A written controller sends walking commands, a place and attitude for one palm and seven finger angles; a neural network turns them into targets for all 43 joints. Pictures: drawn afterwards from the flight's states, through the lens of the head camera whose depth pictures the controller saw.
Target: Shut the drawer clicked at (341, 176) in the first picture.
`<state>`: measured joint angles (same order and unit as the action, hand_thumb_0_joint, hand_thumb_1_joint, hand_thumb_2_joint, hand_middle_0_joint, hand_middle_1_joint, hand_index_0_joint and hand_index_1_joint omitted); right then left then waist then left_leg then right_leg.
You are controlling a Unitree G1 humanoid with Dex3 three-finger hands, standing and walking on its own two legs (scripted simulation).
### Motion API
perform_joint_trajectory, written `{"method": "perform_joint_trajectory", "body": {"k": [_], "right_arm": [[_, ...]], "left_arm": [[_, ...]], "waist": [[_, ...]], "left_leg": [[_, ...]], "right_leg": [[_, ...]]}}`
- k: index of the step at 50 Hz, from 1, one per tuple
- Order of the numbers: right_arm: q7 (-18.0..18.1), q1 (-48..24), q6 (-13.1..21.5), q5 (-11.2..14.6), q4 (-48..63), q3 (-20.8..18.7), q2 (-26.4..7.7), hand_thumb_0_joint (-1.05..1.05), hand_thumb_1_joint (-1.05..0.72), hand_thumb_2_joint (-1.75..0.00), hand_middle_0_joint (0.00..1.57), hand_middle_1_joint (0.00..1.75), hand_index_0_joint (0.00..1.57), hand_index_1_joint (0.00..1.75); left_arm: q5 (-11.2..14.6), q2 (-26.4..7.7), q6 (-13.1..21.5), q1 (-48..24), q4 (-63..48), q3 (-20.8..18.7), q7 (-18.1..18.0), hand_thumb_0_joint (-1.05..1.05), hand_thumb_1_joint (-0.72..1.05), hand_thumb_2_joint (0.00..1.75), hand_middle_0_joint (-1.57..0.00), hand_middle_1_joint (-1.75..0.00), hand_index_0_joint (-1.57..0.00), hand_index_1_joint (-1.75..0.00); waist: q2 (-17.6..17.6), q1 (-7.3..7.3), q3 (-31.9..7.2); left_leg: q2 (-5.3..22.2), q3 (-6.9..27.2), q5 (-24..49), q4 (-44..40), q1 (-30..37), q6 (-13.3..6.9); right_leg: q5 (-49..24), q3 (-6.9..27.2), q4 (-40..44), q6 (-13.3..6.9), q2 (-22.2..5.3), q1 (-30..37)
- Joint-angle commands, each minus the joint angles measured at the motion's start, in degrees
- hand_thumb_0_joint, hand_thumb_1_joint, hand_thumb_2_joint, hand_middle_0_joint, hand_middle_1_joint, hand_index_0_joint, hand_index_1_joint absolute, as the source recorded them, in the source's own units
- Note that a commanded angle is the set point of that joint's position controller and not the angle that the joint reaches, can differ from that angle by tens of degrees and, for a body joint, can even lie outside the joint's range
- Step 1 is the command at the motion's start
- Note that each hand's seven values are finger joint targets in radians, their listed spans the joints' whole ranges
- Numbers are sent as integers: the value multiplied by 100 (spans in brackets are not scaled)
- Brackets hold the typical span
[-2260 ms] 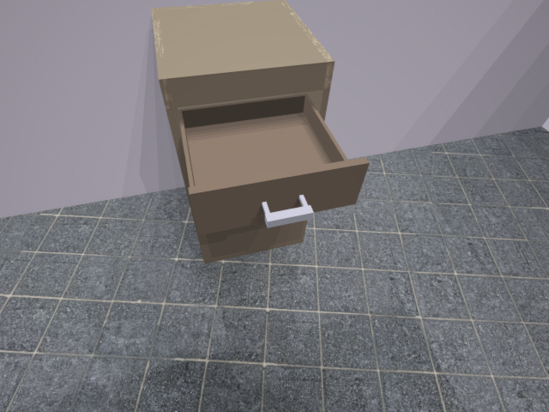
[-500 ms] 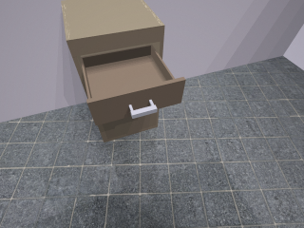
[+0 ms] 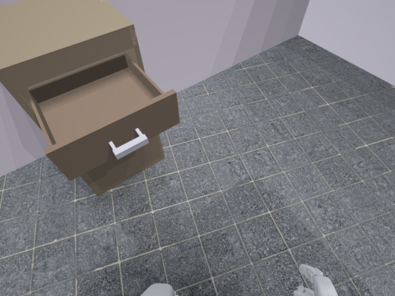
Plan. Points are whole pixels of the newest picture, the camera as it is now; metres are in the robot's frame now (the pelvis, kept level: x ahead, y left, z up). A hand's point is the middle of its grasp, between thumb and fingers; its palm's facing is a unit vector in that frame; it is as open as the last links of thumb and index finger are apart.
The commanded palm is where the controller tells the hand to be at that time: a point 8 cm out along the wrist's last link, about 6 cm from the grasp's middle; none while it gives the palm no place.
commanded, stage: walk to a spot facing it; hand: left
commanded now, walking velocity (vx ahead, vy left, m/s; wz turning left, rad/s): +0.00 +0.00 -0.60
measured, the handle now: (128, 142) +0.50 +0.27 -0.09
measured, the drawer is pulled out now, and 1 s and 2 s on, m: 0.30 0.30 0.30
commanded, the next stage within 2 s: turn to face it in 1.94 s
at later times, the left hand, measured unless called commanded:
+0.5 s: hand (131, 284) +0.15 +0.18 -0.17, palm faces -0.35 -0.90 -0.26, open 7.4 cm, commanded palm none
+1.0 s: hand (158, 265) +0.20 +0.13 -0.17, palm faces -0.58 -0.80 -0.16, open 7.4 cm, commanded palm none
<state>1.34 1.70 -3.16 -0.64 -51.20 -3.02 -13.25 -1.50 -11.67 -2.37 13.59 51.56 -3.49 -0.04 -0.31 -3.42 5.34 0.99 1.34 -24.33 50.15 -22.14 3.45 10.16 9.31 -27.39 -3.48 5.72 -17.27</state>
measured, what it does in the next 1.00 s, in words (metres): steps on the spot, turning right: left foot, then right foot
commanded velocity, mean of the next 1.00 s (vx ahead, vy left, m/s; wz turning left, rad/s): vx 0.10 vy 0.00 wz -0.60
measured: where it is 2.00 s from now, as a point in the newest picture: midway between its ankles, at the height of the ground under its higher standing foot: outside the picture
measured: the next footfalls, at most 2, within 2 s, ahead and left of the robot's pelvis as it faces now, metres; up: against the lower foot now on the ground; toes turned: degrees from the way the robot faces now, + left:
left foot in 0.14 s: +0.02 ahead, +0.15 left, +0.00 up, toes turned -6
right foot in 0.50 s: -0.03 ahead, -0.12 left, +0.00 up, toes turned -23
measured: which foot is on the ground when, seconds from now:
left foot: up 0.00-0.12, down 0.14-0.50, up 0.52-0.82, down 0.84-1.00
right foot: down 0.00-0.14, up 0.16-0.48, down 0.50-0.84, up 0.86-1.00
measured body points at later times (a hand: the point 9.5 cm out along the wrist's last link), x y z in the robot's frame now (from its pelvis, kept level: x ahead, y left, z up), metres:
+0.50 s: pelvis -0.03 +0.01 -0.02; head +0.02 -0.01 +0.43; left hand +0.17 +0.23 -0.15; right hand -0.08 -0.25 -0.16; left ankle -0.02 +0.16 -0.74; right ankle -0.07 -0.11 -0.75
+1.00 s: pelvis +0.01 +0.01 +0.00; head +0.04 +0.02 +0.45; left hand +0.23 +0.17 -0.15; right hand -0.12 -0.20 -0.13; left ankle +0.04 +0.12 -0.74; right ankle -0.07 -0.10 -0.65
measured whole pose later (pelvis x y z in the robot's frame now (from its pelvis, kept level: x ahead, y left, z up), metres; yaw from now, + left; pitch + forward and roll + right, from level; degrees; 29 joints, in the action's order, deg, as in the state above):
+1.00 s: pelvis +0.01 +0.01 +0.00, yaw -37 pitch +1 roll -1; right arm 0.9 18.6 1.7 -1.9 -52.5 -0.4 -10.9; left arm -2.3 -14.4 -3.7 11.6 51.1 -5.3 3.7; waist -2.6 0.0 1.8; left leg 4.8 -10.0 -17.8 26.3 -8.7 -0.1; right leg 18.0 -0.5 -65.3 1.5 -1.3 -32.0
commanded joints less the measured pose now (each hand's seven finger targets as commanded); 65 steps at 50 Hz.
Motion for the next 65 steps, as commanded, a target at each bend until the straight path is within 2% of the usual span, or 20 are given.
{"method": "perform_joint_trajectory", "body": {"k": [1,4,5,6,7,12,17,22,23,25,30,37,40,42,43,48,59,62,64,65], "right_arm": [[78,199,169,61,520,-108,-491,0,-90,-90,20,30,20,30],[110,898,240,83,403,-108,-525,0,-90,-90,20,30,20,30],[139,1124,295,60,364,-140,-734,0,-90,-90,20,30,20,30],[143,984,315,-19,487,-223,-1238,0,-90,-90,20,30,20,30],[112,816,268,-14,672,-213,-1444,0,-90,-90,20,30,20,30],[100,429,341,-97,730,-28,-908,0,-90,-90,20,30,20,30],[47,1298,308,-115,391,-127,-1140,0,-90,-90,20,30,20,30],[-3,1373,282,-96,249,-218,-1309,0,-90,-90,20,30,20,30],[-15,1388,282,-65,249,-216,-1262,0,-90,-90,20,30,20,30],[-18,962,216,-30,647,-55,-658,0,-90,-90,20,30,20,30],[9,924,89,-49,322,-96,-632,0,-90,-90,20,30,20,30],[-57,1080,189,-33,433,-96,-575,0,-90,-90,20,30,20,30],[-11,1816,342,-46,222,-95,-576,0,-90,-90,20,30,20,30],[57,2430,438,-149,179,-254,-1553,0,-90,-90,20,30,20,30],[82,2210,491,-148,220,-212,-1584,0,-90,-90,20,30,20,30],[66,1658,655,-101,199,0,-741,0,-90,-90,20,30,20,30],[-25,2497,665,-149,-453,-140,-829,0,-90,-90,20,30,20,30],[-102,2092,655,-64,-309,-168,-942,0,-90,-90,20,30,20,30],[-121,1552,654,41,205,-33,-353,0,-90,-90,20,30,20,30],[-81,1248,643,39,220,-63,-444,0,-90,-90,20,30,20,30]], "left_arm": [[0,-1336,26,92,-481,-366,-78,0,90,90,-20,-30,-20,-30],[33,-1337,-20,-299,-586,-343,-58,0,90,90,-20,-30,-20,-30],[58,-1161,-27,-371,-667,-304,-35,0,90,90,-20,-30,-20,-30],[92,-838,-39,-254,-771,-249,43,0,90,90,-20,-30,-20,-30],[15,-911,0,-259,-871,-284,63,0,90,90,-20,-30,-20,-30],[29,-866,-110,-332,-646,-255,228,0,90,90,-20,-30,-20,-30],[60,-712,-110,-958,-759,-111,258,0,90,90,-20,-30,-20,-30],[64,-782,-7,-560,-580,-114,244,0,90,90,-20,-30,-20,-30],[52,-962,55,-188,-455,-159,217,0,90,90,-20,-30,-20,-30],[87,-1920,109,539,-231,-362,32,0,90,90,-20,-30,-20,-30],[41,-1335,35,-537,-592,-252,-86,0,90,90,-20,-30,-20,-30],[-12,-1455,16,-539,-649,-293,1,0,90,90,-20,-30,-20,-30],[34,-1259,-2,-819,-702,-265,69,0,90,90,-20,-30,-20,-30],[69,-563,15,-876,-1016,-142,173,0,90,90,-20,-30,-20,-30],[9,-764,83,-1089,-1139,-236,244,0,90,90,-20,-30,-20,-30],[-39,-498,54,-633,-641,-232,407,0,90,90,-20,-30,-20,-30],[-16,-241,188,-1498,-630,-64,417,0,90,90,-20,-30,-20,-30],[-20,-800,356,475,2,-228,331,0,90,90,-20,-30,-20,-30],[134,-1946,388,1683,366,-503,155,0,90,90,-20,-30,-20,-30],[151,-1902,361,1437,296,-493,96,0,90,90,-20,-30,-20,-30]], "waist": [[-815,119,-1023],[-810,458,-1119],[-404,559,-1166],[1169,484,-980],[1494,378,-684],[892,177,-398],[1061,602,-489],[1041,405,-771],[691,194,-918],[-1508,-160,-1210],[-793,304,-736],[-969,306,-754],[-777,689,-664],[2101,954,-423],[1405,851,-90],[807,411,-46],[983,733,-13],[328,-292,-1079],[-1580,-634,-1849],[-1101,-563,-1584]], "left_leg": [[-123,73,-65,-818,129,-99],[-191,1,783,-2470,1413,-217],[261,390,858,-3044,2211,-398],[1570,1757,735,-3600,2668,-844],[2552,2279,1300,-3692,1784,-1303],[1461,301,2918,-3215,1269,-1191],[1659,-126,3718,-2897,1697,-1192],[1646,-554,3706,-2020,1527,-787],[1470,-833,3266,-1239,1102,-478],[522,-850,-1217,1052,-1146,83],[554,-337,-111,1263,-652,112],[214,-522,-192,-332,178,15],[66,-671,329,-2187,1810,-105],[2450,2330,-2071,-4123,2439,-888],[2970,2850,-2327,-4457,1682,-1335],[1742,105,213,-4039,1509,-843],[2007,-1411,2973,-3219,2354,-817],[1678,-2066,4310,-461,1390,-405],[578,-1282,-1159,2622,-1878,-1],[796,-587,-789,3066,-1962,-86]], "right_leg": [[-2022,1967,520,-663,-1504,977],[-1325,1874,264,-223,-1184,157],[-522,1546,-155,55,-769,-616],[1129,622,-1232,361,5,-1827],[2209,-256,-2639,605,-93,-1887],[1381,-680,-3899,804,-629,-1629],[1555,-1197,-2225,743,-751,-977],[843,-1495,-462,510,-542,253],[52,-1343,321,401,-682,1086],[-3902,1199,450,-684,-2909,2271],[-2087,401,472,-643,-1914,760],[1116,1232,917,-657,-1732,133],[2283,1068,461,-304,-1189,-1023],[2608,-585,-2467,341,0,-2746],[2220,-541,-3258,371,-617,-2776],[520,-890,-4116,574,-977,-2349],[762,-1826,-1173,378,-874,-1388],[269,-2065,-238,2,-382,1595],[-508,2120,713,-1040,-3014,3736],[-221,2060,861,-1115,-2987,2997]]}}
